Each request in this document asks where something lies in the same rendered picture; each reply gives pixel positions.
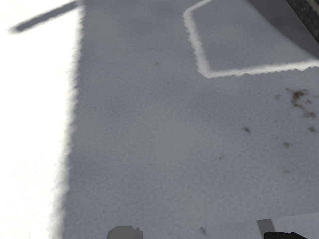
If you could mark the left robot thigh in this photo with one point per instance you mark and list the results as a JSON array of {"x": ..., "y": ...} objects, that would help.
[{"x": 125, "y": 232}]

